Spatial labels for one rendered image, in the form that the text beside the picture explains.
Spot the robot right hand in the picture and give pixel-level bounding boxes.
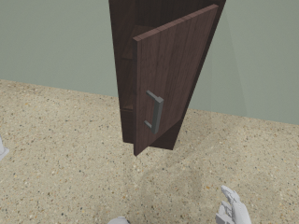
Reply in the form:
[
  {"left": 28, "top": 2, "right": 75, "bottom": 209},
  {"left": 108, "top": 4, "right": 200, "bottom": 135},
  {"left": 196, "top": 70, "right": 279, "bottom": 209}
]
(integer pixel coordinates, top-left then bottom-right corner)
[{"left": 216, "top": 185, "right": 252, "bottom": 224}]

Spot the cupboard door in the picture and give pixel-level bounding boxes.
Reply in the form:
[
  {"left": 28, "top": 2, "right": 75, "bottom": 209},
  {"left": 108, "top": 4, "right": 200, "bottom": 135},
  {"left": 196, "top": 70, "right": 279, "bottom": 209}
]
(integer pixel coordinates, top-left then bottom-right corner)
[{"left": 132, "top": 4, "right": 219, "bottom": 156}]

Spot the handle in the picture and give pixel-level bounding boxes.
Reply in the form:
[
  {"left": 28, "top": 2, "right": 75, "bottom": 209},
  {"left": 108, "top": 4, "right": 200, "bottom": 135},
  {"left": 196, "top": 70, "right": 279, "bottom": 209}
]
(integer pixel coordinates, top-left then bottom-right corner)
[{"left": 144, "top": 90, "right": 164, "bottom": 134}]

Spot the robot left hand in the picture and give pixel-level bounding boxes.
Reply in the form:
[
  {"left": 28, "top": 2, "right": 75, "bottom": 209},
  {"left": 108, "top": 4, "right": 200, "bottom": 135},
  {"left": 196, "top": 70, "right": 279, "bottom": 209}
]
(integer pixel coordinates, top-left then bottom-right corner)
[{"left": 0, "top": 134, "right": 9, "bottom": 160}]

